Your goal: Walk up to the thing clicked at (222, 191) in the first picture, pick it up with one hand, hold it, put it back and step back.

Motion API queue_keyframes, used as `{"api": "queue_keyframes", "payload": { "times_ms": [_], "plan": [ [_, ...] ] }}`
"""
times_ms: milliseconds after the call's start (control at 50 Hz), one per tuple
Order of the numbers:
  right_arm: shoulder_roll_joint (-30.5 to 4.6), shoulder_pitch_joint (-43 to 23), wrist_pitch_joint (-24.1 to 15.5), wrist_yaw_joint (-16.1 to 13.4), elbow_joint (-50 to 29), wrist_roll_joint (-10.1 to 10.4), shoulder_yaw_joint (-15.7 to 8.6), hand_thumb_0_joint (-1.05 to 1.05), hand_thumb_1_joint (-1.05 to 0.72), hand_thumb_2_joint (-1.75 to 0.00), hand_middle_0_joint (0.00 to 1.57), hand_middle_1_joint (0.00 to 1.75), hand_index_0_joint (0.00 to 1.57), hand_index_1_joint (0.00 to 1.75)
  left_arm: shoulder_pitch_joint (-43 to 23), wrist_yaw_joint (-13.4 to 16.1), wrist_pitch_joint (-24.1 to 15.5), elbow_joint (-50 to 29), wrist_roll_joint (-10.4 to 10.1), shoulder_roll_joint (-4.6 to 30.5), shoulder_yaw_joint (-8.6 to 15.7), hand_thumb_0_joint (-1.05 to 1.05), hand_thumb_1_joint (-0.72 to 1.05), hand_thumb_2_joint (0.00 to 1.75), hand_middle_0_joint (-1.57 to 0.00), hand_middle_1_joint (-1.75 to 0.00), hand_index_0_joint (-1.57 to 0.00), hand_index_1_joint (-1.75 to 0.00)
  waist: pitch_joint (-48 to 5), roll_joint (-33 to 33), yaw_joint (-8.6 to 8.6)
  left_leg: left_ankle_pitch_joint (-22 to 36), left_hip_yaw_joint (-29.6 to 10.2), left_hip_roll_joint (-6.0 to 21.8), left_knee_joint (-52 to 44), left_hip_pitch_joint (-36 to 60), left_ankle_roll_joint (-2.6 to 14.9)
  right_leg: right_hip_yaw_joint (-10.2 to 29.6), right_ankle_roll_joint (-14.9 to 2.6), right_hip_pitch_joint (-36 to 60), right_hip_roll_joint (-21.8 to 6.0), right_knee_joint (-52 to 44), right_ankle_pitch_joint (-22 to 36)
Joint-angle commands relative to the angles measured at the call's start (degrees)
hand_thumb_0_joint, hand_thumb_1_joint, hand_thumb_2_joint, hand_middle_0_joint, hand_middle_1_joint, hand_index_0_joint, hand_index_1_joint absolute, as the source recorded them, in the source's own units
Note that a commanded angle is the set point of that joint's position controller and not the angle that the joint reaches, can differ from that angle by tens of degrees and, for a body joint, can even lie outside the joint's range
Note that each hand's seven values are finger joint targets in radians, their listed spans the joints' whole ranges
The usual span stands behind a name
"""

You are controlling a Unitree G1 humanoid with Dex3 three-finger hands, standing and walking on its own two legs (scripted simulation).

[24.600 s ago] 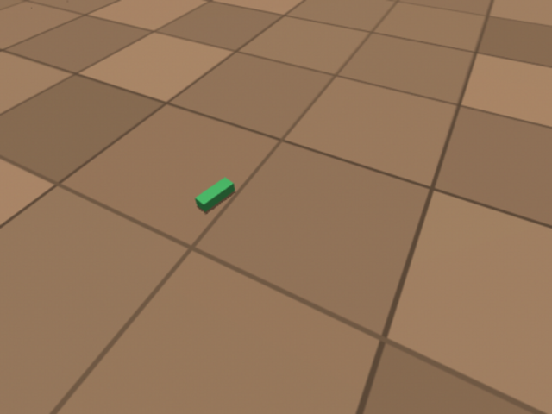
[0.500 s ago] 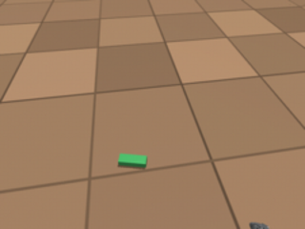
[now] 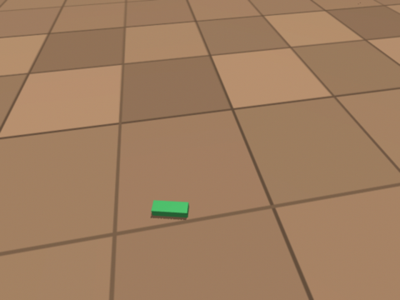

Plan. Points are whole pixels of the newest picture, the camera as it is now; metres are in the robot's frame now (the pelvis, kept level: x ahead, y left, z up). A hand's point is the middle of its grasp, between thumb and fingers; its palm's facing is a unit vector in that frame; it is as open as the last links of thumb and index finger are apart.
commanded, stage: stand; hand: left
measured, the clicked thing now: (170, 208) +0.71 +0.20 -0.76
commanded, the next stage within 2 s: walk up in 0.40 s
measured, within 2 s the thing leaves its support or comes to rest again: neither
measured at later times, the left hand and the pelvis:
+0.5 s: hand out of the picture +0.09 +0.26 -0.15, palm faces +0.01 -0.94 -0.34, open 7.4 cm; pelvis +0.02 +0.00 +0.00, yaw +1 degrees
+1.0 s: hand (63, 278) +0.21 +0.35 -0.16, palm faces -0.07 -0.94 -0.34, open 7.4 cm; pelvis +0.16 +0.07 -0.01, yaw -1 degrees
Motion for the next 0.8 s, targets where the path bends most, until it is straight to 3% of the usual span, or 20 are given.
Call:
{"api": "queue_keyframes", "payload": {
  "times_ms": [0,100,280,360,380,400,420,440,460,480,520,580,620,640,660,680,700,720,740,780],
  "plan": [
    [-11.94,-2.85,-1.75,-0.98,-3.60,-0.18,-2.10,0.00,-0.90,-0.90,0.20,0.30,0.20,0.30,-2.92,0.69,-1.25,-4.10,-0.29,12.73,1.91,0.00,0.90,0.90,-0.20,-0.30,-0.20,-0.30,-3.30,0.10,0.41,1.42,-4.65,5.60,-3.60,-2.03,2.25,6.08,-1.73,1.00,-6.28,-4.08,-1.15],
    [-12.13,-2.75,-1.86,-1.19,-3.66,-0.04,-1.93,0.00,-0.90,-0.90,0.20,0.30,0.20,0.30,-2.22,0.63,-1.19,-4.02,-0.28,12.73,1.81,0.00,0.90,0.90,-0.20,-0.30,-0.20,-0.30,-4.22,0.08,0.48,3.90,-4.43,5.79,-2.99,-1.15,2.17,5.85,-1.65,1.52,-6.17,-3.13,3.11],
    [-12.19,-2.28,-1.68,-1.29,-3.54,0.06,-1.47,0.00,-0.90,-0.90,0.20,0.30,0.20,0.30,-2.42,0.65,-0.91,-4.05,-0.39,12.84,1.69,0.00,0.90,0.90,-0.20,-0.30,-0.20,-0.30,-2.36,-0.23,0.50,2.95,-4.26,5.67,-3.61,-1.81,1.90,5.64,-1.51,-0.09,-5.72,-3.39,0.73],
    [-12.09,-2.03,-1.68,-1.27,-3.76,-0.02,-1.47,0.00,-0.90,-0.90,0.20,0.30,0.20,0.30,-2.77,0.78,-1.14,-4.44,-0.35,13.00,1.56,0.00,0.90,0.90,-0.20,-0.30,-0.20,-0.30,-4.00,-0.67,0.17,6.03,-4.01,5.96,-2.85,-0.82,1.98,5.79,-1.65,0.94,-6.05,-3.10,4.20],
    [-15.35,1.27,-2.00,0.01,-6.22,-0.59,-4.06,0.00,-0.90,-0.90,0.20,0.30,0.20,0.30,1.67,-0.24,-1.59,-6.11,0.25,16.40,5.24,0.00,0.90,0.90,-0.20,-0.30,-0.20,-0.30,-9.01,-0.85,1.00,-19.70,-2.51,2.13,2.96,-2.86,5.40,5.17,-4.01,5.70,-2.76,-0.73,-21.17],
    [-15.33,0.82,-1.73,0.49,-6.71,-1.29,-4.49,0.00,-0.90,-0.90,0.20,0.30,0.20,0.30,4.71,-0.50,-1.57,-5.48,0.93,17.39,5.91,0.00,0.90,0.90,-0.20,-0.30,-0.20,-0.30,-4.41,-1.62,2.69,-29.54,-2.04,1.30,5.86,-13.58,5.25,9.65,-5.87,7.18,-5.26,-2.08,-32.35],
    [-14.51,-1.14,-1.43,0.72,-7.87,-1.48,-4.45,0.00,-0.90,-0.90,0.20,0.30,0.20,0.30,6.60,-0.50,-1.64,-5.57,1.36,18.69,6.76,0.00,0.90,0.90,-0.20,-0.30,-0.20,-0.30,-0.93,-5.30,4.16,-26.85,1.90,-1.04,13.42,-21.30,3.82,16.33,-8.00,8.87,-10.13,-7.18,-38.09],
    [-13.62,-3.18,-1.21,0.91,-9.68,-1.75,-4.59,0.00,-0.90,-0.90,0.20,0.30,0.20,0.30,7.47,-0.41,-1.87,-6.51,1.51,20.38,7.73,0.00,0.90,0.90,-0.20,-0.30,-0.20,-0.30,1.79,-9.78,5.15,-21.57,2.62,-0.56,24.96,-25.96,3.27,23.97,-11.53,7.05,-17.81,-13.16,-40.37],
    [-13.41,-3.65,-1.28,0.99,-10.67,-2.07,-4.93,0.00,-0.90,-0.90,0.20,0.30,0.20,0.30,7.15,-0.23,-2.35,-7.87,1.41,20.83,8.14,0.00,0.90,0.90,-0.20,-0.30,-0.20,-0.30,5.37,-7.82,5.41,-17.90,-1.23,1.91,28.60,-29.27,3.00,26.22,-14.09,5.23,-21.22,-14.05,-36.58],
    [-13.20,-2.66,-1.72,1.17,-10.80,-1.75,-5.14,0.00,-0.90,-0.90,0.20,0.30,0.20,0.30,5.85,-0.23,-2.58,-8.84,1.57,20.22,8.25,0.00,0.90,0.90,-0.20,-0.30,-0.20,-0.30,6.48,-6.41,4.66,-15.87,-2.61,4.24,27.77,-29.99,3.04,25.25,-15.49,6.29,-21.48,-12.75,-28.47],
    [-13.12,-2.19,-2.53,1.69,-11.51,-1.73,-5.63,0.00,-0.90,-0.90,0.20,0.30,0.20,0.30,6.21,-0.37,-2.80,-9.46,1.25,18.37,7.88,0.00,0.90,0.90,-0.20,-0.30,-0.20,-0.30,4.56,-5.66,3.89,-16.09,-2.14,4.29,25.72,-27.21,2.90,18.19,-13.62,6.93,-16.79,-11.41,-19.94],
    [-11.98,3.19,-2.65,2.70,-12.05,-1.45,-6.06,0.00,-0.90,-0.90,0.20,0.30,0.20,0.30,1.72,-1.27,-2.69,-12.95,1.62,18.81,7.78,0.00,0.90,0.90,-0.20,-0.30,-0.20,-0.30,1.72,-11.05,0.66,-13.42,1.05,3.72,18.90,-14.44,2.64,11.01,-11.56,-1.69,-12.78,-9.05,-18.49],
    [-12.20,10.53,-2.98,2.29,-10.24,-1.42,-7.21,0.00,-0.90,-0.90,0.20,0.30,0.20,0.30,-2.12,-1.65,-2.21,-14.83,1.18,18.13,7.29,0.00,0.90,0.90,-0.20,-0.30,-0.20,-0.30,0.82,-9.69,-4.09,-3.12,3.35,3.01,10.24,-1.39,2.30,5.71,-9.50,-11.10,-10.07,-1.28,-16.95],
    [-12.87,15.80,-3.14,1.73,-8.38,-1.76,-8.20,0.00,-0.90,-0.90,0.20,0.30,0.20,0.30,-3.14,-1.72,-1.74,-15.56,1.01,16.09,6.76,0.00,0.90,0.90,-0.20,-0.30,-0.20,-0.30,-0.28,-5.25,-6.91,-0.18,5.45,0.42,8.28,6.00,1.57,1.99,-7.86,-16.14,-6.91,7.06,-17.69],
    [-16.08,21.08,-3.42,1.11,-6.68,-2.15,-9.45,0.00,-0.90,-0.90,0.20,0.30,0.20,0.30,-0.20,-1.77,-1.27,-16.23,1.12,12.33,5.58,0.00,0.90,0.90,-0.20,-0.30,-0.20,-0.30,-2.31,6.08,-8.23,-5.33,1.46,0.68,7.31,15.60,1.93,-0.86,-6.44,-24.92,-2.67,21.50,-22.00],
    [-20.43,25.54,-3.68,0.26,-6.92,-3.03,-10.28,0.00,-0.90,-0.90,0.20,0.30,0.20,0.30,2.98,-1.66,-1.08,-16.79,1.07,7.84,4.07,0.00,0.90,0.90,-0.20,-0.30,-0.20,-0.30,-2.48,19.82,-9.72,-24.00,-17.55,11.53,-1.73,14.86,4.13,0.85,-4.82,-32.77,4.89,39.53,-27.64],
    [-23.20,18.14,-4.27,0.00,-10.58,-2.71,-10.11,0.00,-0.90,-0.90,0.20,0.30,0.20,0.30,7.32,-1.29,-0.43,-15.86,0.41,10.15,4.61,0.00,0.90,0.90,-0.20,-0.30,-0.20,-0.30,-1.40,15.95,-5.36,-42.79,-37.51,20.54,-12.62,4.49,8.09,8.77,-4.48,-33.04,5.60,46.12,-23.71],
    [-24.87,10.42,-4.20,0.22,-13.44,-1.06,-10.38,0.00,-0.90,-0.90,0.20,0.30,0.20,0.30,8.09,-1.03,-0.26,-14.74,0.16,15.91,5.82,0.00,0.90,0.90,-0.20,-0.30,-0.20,-0.30,2.60,11.45,-3.24,-47.04,-38.18,22.99,-14.48,-3.83,12.45,11.75,-5.05,-28.55,1.29,46.39,-20.27],
    [-23.07,7.45,-4.19,0.24,-14.41,-0.99,-9.65,0.00,-0.90,-0.90,0.20,0.30,0.20,0.30,8.26,-0.98,-0.49,-14.29,-0.15,17.32,5.76,0.00,0.90,0.90,-0.20,-0.30,-0.20,-0.30,4.85,8.19,-1.63,-40.35,-32.51,21.25,-12.42,-5.29,12.76,12.21,-4.86,-28.13,-0.18,46.64,-16.84],
    [-17.88,5.75,-5.07,-0.14,-16.48,-0.94,-7.83,0.00,-0.90,-0.90,0.20,0.30,0.20,0.30,12.64,-1.27,-0.66,-11.85,-0.53,17.45,6.23,0.00,0.90,0.90,-0.20,-0.30,-0.20,-0.30,3.94,6.32,0.88,-25.95,-18.56,15.22,-8.71,-2.98,10.20,11.76,-3.63,-26.61,-1.41,43.59,-10.73]
  ]
}}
